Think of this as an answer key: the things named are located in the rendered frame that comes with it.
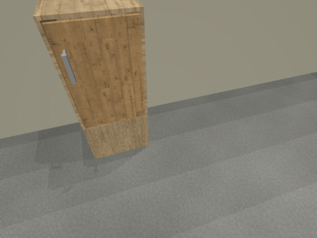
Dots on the cupboard door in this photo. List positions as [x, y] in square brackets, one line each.
[105, 54]

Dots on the handle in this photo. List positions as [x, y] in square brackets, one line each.
[68, 67]

